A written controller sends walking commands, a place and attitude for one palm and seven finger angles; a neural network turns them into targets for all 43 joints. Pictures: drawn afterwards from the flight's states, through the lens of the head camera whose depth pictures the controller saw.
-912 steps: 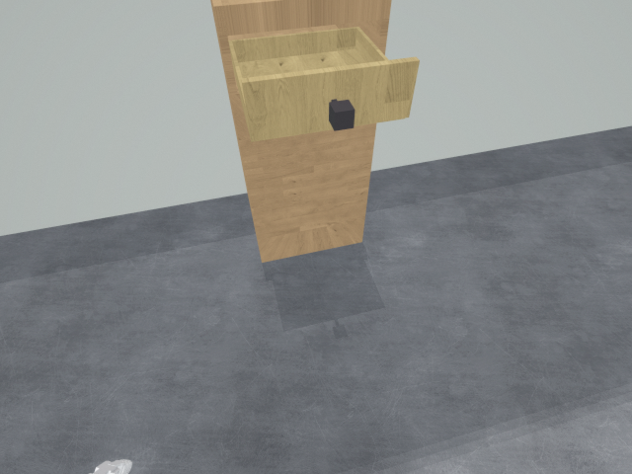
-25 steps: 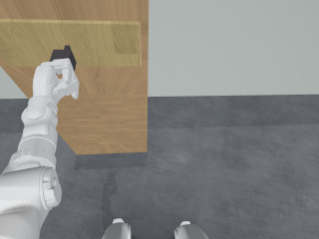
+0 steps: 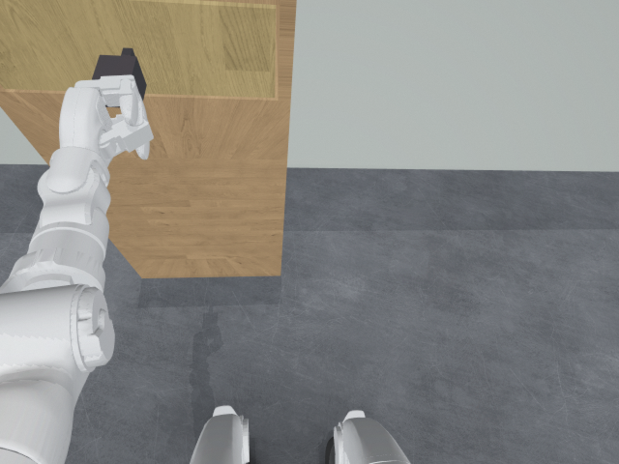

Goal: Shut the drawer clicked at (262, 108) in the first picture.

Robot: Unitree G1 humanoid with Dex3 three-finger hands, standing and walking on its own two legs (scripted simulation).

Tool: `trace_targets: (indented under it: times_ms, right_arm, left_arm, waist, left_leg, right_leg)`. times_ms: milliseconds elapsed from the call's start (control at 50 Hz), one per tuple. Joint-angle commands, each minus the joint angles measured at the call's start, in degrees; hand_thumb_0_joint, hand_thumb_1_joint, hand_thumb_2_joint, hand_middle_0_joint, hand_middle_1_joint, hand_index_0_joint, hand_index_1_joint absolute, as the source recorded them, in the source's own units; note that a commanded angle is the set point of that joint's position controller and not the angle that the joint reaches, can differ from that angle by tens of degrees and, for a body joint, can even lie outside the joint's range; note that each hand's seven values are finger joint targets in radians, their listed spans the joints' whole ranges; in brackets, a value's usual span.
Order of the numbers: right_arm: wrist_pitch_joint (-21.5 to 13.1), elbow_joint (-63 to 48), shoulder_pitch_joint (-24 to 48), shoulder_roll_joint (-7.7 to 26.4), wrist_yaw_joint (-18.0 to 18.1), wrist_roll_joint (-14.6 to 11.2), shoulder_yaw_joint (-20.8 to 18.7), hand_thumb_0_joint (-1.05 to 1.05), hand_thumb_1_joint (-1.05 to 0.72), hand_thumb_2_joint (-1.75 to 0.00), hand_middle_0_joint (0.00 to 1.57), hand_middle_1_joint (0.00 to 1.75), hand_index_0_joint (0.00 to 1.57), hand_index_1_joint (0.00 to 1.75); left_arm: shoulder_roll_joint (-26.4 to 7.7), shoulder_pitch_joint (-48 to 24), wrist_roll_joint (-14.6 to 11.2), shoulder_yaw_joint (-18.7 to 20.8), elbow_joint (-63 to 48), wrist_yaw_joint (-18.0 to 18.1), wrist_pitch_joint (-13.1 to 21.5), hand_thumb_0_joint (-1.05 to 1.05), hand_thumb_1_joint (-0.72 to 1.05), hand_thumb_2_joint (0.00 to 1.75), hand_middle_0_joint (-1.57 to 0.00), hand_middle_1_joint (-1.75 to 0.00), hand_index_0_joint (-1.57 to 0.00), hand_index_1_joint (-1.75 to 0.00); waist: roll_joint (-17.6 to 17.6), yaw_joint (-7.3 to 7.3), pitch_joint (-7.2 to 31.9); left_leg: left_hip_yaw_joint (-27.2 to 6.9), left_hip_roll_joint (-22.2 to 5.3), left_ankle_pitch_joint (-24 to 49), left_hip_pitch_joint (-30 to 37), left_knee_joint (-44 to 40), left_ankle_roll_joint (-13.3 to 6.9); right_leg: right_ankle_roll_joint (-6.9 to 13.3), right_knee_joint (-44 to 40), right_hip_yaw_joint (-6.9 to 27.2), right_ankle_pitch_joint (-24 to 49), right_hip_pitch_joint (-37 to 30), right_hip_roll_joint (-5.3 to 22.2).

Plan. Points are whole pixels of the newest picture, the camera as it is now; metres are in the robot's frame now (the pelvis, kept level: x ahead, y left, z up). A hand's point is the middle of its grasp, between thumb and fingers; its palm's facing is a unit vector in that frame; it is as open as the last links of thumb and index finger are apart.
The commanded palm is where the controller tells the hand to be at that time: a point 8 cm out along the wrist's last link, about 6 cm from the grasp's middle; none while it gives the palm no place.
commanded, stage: pull the fist back off the drawer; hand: left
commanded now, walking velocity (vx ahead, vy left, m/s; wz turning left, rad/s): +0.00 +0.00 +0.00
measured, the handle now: (124, 71) +0.60 +0.21 +0.10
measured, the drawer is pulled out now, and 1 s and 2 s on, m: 0.00 0.00 0.00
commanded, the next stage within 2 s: draw the hand back to the body in 0.56 s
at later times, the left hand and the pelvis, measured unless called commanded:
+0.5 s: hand (151, 134) +0.50 +0.17 +0.10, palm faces -0.01 -1.00 -0.02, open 3.2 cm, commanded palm +0.46 +0.22 +0.10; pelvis +0.03 +0.00 +0.01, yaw -3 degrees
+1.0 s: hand (102, 175) +0.41 +0.19 +0.13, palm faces +0.02 -1.00 -0.03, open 3.2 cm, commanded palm +0.37 +0.24 +0.15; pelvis +0.07 -0.01 +0.04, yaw -1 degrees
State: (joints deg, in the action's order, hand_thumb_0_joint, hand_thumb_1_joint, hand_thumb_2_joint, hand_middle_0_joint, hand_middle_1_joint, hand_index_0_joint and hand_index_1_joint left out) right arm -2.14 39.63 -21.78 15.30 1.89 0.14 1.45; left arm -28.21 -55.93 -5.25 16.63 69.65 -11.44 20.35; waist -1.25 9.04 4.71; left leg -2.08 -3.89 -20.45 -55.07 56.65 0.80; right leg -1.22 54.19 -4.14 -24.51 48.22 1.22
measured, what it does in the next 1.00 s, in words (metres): shifts its weight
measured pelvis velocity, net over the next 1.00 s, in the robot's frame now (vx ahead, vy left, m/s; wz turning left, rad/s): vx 0.07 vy -0.01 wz -0.02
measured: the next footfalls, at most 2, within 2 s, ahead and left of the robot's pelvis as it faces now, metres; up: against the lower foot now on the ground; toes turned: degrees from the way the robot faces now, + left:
none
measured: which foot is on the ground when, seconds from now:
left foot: down 0.00-1.00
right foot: down 0.00-1.00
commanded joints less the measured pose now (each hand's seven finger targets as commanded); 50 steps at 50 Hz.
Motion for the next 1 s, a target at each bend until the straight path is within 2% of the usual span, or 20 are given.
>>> trace_targets:
  times_ms: [0, 120, 160, 220, 380, 420, 440, 500, 560, 580, 620, 640, 680, 740, 780, 800, 820, 840, 920, 980]
  right_arm:
    - [-1.13, -2.71, -8.41, 10.52, 0.48, 0.12, -3.32, 0.0, -0.9, -0.9, 0.2, 0.3, 0.2, 0.3]
    - [-0.69, -3.96, -7.99, 10.62, 0.15, -0.07, -3.28, 0.0, -0.9, -0.9, 0.2, 0.3, 0.2, 0.3]
    - [-0.32, -4.54, -7.99, 10.52, -0.06, -0.08, -3.43, 0.0, -0.9, -0.9, 0.2, 0.3, 0.2, 0.3]
    - [0.07, -5.4, -7.36, 10.08, -0.4, -0.18, -3.87, 0.0, -0.9, -0.9, 0.2, 0.3, 0.2, 0.3]
    - [2.26, -8.32, -6.04, 9.37, -1.05, -0.78, -4.46, 0.0, -0.9, -0.9, 0.2, 0.3, 0.2, 0.3]
    - [2.71, -9.23, -5.32, 8.92, -1.2, -1.08, -4.71, 0.0, -0.9, -0.9, 0.2, 0.3, 0.2, 0.3]
    - [2.88, -9.57, -4.99, 8.91, -1.21, -1.03, -4.67, 0.0, -0.9, -0.9, 0.2, 0.3, 0.2, 0.3]
    - [3.22, -10.29, -3.72, 7.94, -1.21, -1.57, -4.76, 0.0, -0.9, -0.9, 0.2, 0.3, 0.2, 0.3]
    - [3.29, -9.2, -3.51, 8.2, -0.9, -1.66, -4.87, 0.0, -0.9, -0.9, 0.2, 0.3, 0.2, 0.3]
    - [3.38, -8.93, -3.49, 8.35, -0.75, -1.63, -4.85, 0.0, -0.9, -0.9, 0.2, 0.3, 0.2, 0.3]
    - [3.28, -8.78, -2.83, 7.84, -0.74, -1.73, -4.82, 0.0, -0.9, -0.9, 0.2, 0.3, 0.2, 0.3]
    - [3.26, -8.63, -2.92, 7.98, -0.67, -1.7, -4.92, 0.0, -0.9, -0.9, 0.2, 0.3, 0.2, 0.3]
    - [3.12, -9.96, -1.74, 7.93, -0.75, -1.83, -5.18, 0.0, -0.9, -0.9, 0.2, 0.3, 0.2, 0.3]
    - [2.25, -12.49, 0.06, 7.04, -1.22, -2.09, -4.98, 0.0, -0.9, -0.9, 0.2, 0.3, 0.2, 0.3]
    - [2.18, -13.13, 1.59, 6.77, -1.16, -2.53, -4.86, 0.0, -0.9, -0.9, 0.2, 0.3, 0.2, 0.3]
    - [2.19, -13.54, 2.2, 6.89, -1.03, -2.74, -4.87, 0.0, -0.9, -0.9, 0.2, 0.3, 0.2, 0.3]
    - [1.98, -14.32, 3.31, 6.73, -1.02, -2.93, -4.61, 0.0, -0.9, -0.9, 0.2, 0.3, 0.2, 0.3]
    - [1.81, -14.87, 3.81, 6.89, -0.85, -3.06, -4.59, 0.0, -0.9, -0.9, 0.2, 0.3, 0.2, 0.3]
    - [1.12, -16.1, 6.39, 6.21, -0.36, -3.39, -4.14, 0.0, -0.9, -0.9, 0.2, 0.3, 0.2, 0.3]
    - [0.01, -16.27, 8.07, 5.91, 0.07, -3.28, -3.73, 0.0, -0.9, -0.9, 0.2, 0.3, 0.2, 0.3]
  left_arm:
    - [-9.71, -35.98, -0.83, 0.93, -14.19, 1.29, 3.07, 0.0, 0.9, 0.9, -1.4, -1.6, -1.4, -1.6]
    - [-11.64, -32.69, -0.58, 2.46, -14.13, 0.66, 2.49, 0.0, 0.9, 0.9, -1.4, -1.6, -1.4, -1.6]
    - [-12.53, -29.37, -0.84, 4.12, -14.7, 0.3, 2.87, 0.0, 0.9, 0.9, -1.4, -1.6, -1.4, -1.6]
    - [-9.16, -25.31, -1.7, 2.72, -17.59, -0.2, 3.23, 0.0, 0.9, 0.9, -1.4, -1.6, -1.4, -1.6]
    - [-10.23, -8.31, -2.75, 6.64, -23.12, 0.16, 3.38, 0.0, 0.9, 0.9, -1.4, -1.6, -1.4, -1.6]
    - [-8.9, -4.35, -3.21, 6.48, -25.5, 0.33, 2.97, 0.0, 0.9, 0.9, -1.4, -1.6, -1.4, -1.6]
    - [-9.37, -2.98, -3.36, 6.83, -27.95, 0.28, 3.19, 0.0, 0.9, 0.9, -1.4, -1.6, -1.4, -1.6]
    - [-5.69, -1.53, -4.18, 4.29, -33.13, 0.39, 3.34, 0.0, 0.9, 0.9, -1.4, -1.6, -1.4, -1.6]
    - [-5.13, -1.69, -4.68, 3.87, -32.86, 0.5, 3.22, 0.0, 0.9, 0.9, -1.4, -1.6, -1.4, -1.6]
    - [-5.77, -2.43, -4.43, 3.89, -32.7, 0.38, 3.22, 0.0, 0.9, 0.9, -1.4, -1.6, -1.4, -1.6]
    - [-2.39, -2.49, -4.57, 1.22, -33.22, -0.2, 3.05, 0.0, 0.9, 0.9, -1.4, -1.6, -1.4, -1.6]
    - [-2.9, -3.89, -4.4, 0.97, -34.74, -0.47, 3.29, 0.0, 0.9, 0.9, -1.4, -1.6, -1.4, -1.6]
    - [-3.93, 3.52, -5.33, 2.68, -39.48, -1.01, 3.0, 0.0, 0.9, 0.9, -1.4, -1.6, -1.4, -1.6]
    - [-1.38, 14.45, -7.27, 1.17, -49.61, -1.82, 1.98, 0.0, 0.9, 0.9, -1.4, -1.6, -1.4, -1.6]
    - [-1.64, 21.0, -8.55, 2.41, -51.83, -1.77, -0.35, 0.0, 0.9, 0.9, -1.4, -1.6, -1.4, -1.6]
    - [-2.4, 23.67, -9.06, 3.56, -52.36, -1.6, -1.6, 0.0, 0.9, 0.9, -1.4, -1.6, -1.4, -1.6]
    - [-0.87, 26.06, -9.58, 2.66, -53.39, -1.57, -2.95, 0.0, 0.9, 0.9, -1.4, -1.6, -1.4, -1.6]
    - [-2.23, 28.77, -10.03, 4.37, -54.11, -1.41, -4.05, 0.0, 0.9, 0.9, -1.4, -1.6, -1.4, -1.6]
    - [-0.24, 32.25, -10.32, 2.95, -61.2, -1.82, -7.18, 0.0, 0.9, 0.9, -1.4, -1.6, -1.4, -1.6]
    - [0.58, 32.39, -10.63, 1.34, -68.0, -2.49, -7.06, 0.0, 0.9, 0.9, -1.4, -1.6, -1.4, -1.6]
  waist:
    - [-7.08, 5.41, 23.55]
    - [-5.73, 4.25, 22.81]
    - [-6.59, 2.56, 24.16]
    - [-6.9, 1.82, 25.07]
    - [-2.36, -2.79, 25.37]
    - [-1.38, -3.15, 24.23]
    - [-2.59, -3.73, 24.85]
    - [-3.3, -3.06, 23.45]
    - [-0.49, -1.95, 20.17]
    - [-1.2, -1.85, 19.62]
    - [-3.55, -1.6, 20.41]
    - [-3.69, -1.55, 21.41]
    - [-6.43, -4.07, 26.35]
    - [-7.8, -6.31, 31.13]
    - [-4.06, -6.74, 27.06]
    - [-0.29, -6.89, 24.14]
    - [1.01, -6.94, 21.48]
    - [2.77, -7.56, 19.88]
    - [0.18, -7.14, 16.16]
    - [-2.17, -6.38, 15.92]
  left_leg:
    - [-1.89, 2.15, -1.96, 26.08, -7.34, -2.14]
    - [-0.96, 2.41, -3.12, 23.32, -7.71, -2.42]
    - [-0.83, 2.4, -0.87, 24.48, -7.74, -2.25]
    - [-0.53, 2.22, 1.69, 27.31, -8.01, -2.07]
    - [1.39, 2.33, 9.94, 26.94, -9.18, -2.17]
    - [2.25, 2.43, 11.42, 26.81, -9.54, -2.33]
    - [2.52, 2.59, 13.15, 27.47, -9.47, -2.36]
    - [2.97, 2.59, 16.04, 29.61, -9.76, -2.31]
    - [2.77, 2.55, 15.4, 29.28, -9.89, -2.37]
    - [2.57, 2.57, 15.57, 29.23, -9.97, -2.29]
    - [2.41, 2.69, 17.09, 31.66, -9.77, -2.15]
    - [2.15, 2.58, 18.81, 32.93, -9.24, -2.11]
    - [2.09, 2.49, 23.8, 37.12, -9.76, -1.79]
    - [1.73, 2.22, 33.26, 41.87, -10.38, -1.75]
    - [2.56, 2.23, 32.33, 39.21, -11.74, -2.08]
    - [2.87, 2.33, 30.24, 36.91, -12.81, -2.26]
    - [3.51, 2.74, 27.41, 35.13, -13.81, -2.46]
    - [3.77, 2.94, 26.18, 34.01, -14.46, -2.59]
    - [4.43, 3.32, 24.98, 35.69, -16.37, -2.63]
    - [3.96, 3.3, 24.14, 38.89, -16.96, -2.63]
  right_leg:
    - [1.78, -9.43, 1.53, 1.36, 2.27, -3.75]
    - [1.72, -9.77, 1.87, 0.66, -0.17, -3.65]
    - [1.99, -9.52, 1.75, 1.86, -1.34, -3.7]
    - [2.03, -9.79, 1.38, 3.42, -1.78, -3.86]
    - [1.99, -9.85, 1.36, 11.84, -10.78, -4.21]
    - [1.83, -10.3, 1.45, 14.62, -12.77, -4.28]
    - [1.96, -10.06, 1.69, 16.64, -14.03, -4.25]
    - [1.78, -10.61, 1.78, 20.35, -14.83, -4.29]
    - [1.52, -11.21, 1.8, 20.67, -14.34, -4.34]
    - [1.63, -11.01, 1.81, 20.75, -14.22, -4.17]
    - [1.77, -10.96, 1.7, 21.38, -13.29, -4.0]
    - [1.96, -10.56, 1.71, 22.29, -13.44, -3.98]
    - [2.19, -10.51, 1.68, 25.64, -16.53, -3.78]
    - [2.2, -10.49, 1.19, 31.61, -21.82, -3.63]
    - [1.67, -11.93, 1.15, 34.1, -24.62, -3.49]
    - [1.49, -12.65, 0.96, 34.59, -25.99, -3.5]
    - [1.31, -13.4, 0.9, 34.97, -26.99, -3.39]
    - [1.42, -13.82, 0.88, 35.31, -28.46, -3.36]
    - [1.12, -15.76, 0.96, 35.41, -28.77, -3.02]
    - [1.27, -16.69, 0.96, 33.31, -28.44, -3.15]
